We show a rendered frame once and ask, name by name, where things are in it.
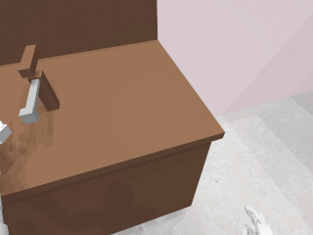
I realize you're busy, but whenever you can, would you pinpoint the robot right hand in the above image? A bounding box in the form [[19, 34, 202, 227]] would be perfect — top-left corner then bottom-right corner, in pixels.
[[239, 206, 274, 235]]

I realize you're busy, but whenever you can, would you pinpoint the robot left hand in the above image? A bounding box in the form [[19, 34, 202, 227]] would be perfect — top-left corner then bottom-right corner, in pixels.
[[0, 120, 12, 144]]

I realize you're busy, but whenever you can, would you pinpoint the tap lever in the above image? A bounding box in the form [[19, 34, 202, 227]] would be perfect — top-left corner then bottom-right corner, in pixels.
[[19, 78, 41, 124]]

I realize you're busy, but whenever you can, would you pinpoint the counter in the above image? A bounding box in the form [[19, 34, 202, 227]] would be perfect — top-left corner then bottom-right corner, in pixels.
[[0, 0, 225, 235]]

